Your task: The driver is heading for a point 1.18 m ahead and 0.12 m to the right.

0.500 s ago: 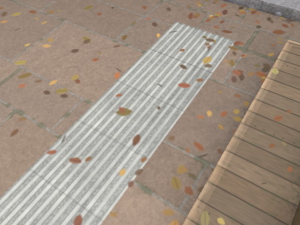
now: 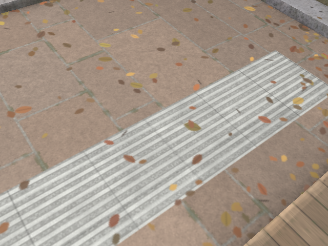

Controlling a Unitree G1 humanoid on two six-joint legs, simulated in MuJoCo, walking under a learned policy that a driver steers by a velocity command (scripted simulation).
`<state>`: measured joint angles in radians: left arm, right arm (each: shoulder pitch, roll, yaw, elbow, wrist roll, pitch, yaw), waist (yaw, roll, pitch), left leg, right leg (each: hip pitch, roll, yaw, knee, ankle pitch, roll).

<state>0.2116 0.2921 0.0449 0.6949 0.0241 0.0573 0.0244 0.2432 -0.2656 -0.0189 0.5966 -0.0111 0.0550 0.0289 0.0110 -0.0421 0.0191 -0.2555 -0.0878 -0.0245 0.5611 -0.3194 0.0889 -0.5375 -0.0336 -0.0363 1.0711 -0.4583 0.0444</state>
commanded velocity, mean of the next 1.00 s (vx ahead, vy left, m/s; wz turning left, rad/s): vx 0.27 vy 0.00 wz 0.14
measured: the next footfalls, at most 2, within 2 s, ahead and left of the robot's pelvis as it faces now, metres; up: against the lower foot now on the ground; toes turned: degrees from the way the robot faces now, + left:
right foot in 0.36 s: +0.09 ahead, -0.11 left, +0.00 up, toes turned +6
left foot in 1.00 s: +0.42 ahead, +0.23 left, -0.14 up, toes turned +10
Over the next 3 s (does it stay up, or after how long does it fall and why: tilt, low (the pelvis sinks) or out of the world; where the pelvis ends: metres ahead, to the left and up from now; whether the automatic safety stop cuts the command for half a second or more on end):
stays up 1.17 -0.02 -0.14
